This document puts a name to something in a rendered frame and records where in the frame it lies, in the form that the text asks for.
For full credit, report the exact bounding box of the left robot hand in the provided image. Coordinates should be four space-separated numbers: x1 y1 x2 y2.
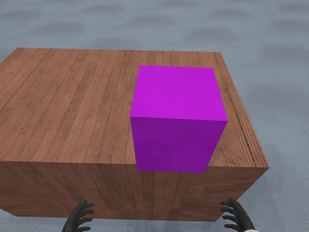
62 200 95 232

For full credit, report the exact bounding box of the right robot hand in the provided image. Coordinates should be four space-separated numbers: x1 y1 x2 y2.
220 197 256 232

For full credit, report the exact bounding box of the carton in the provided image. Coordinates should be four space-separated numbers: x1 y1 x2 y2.
129 65 228 173

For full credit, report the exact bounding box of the pedestal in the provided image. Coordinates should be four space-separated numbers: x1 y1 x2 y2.
0 47 269 222

